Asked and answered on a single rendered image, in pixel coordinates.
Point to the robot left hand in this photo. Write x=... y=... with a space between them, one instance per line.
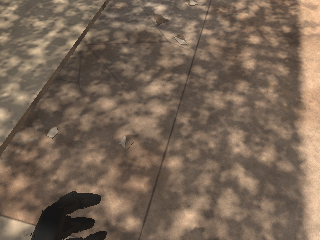
x=55 y=225

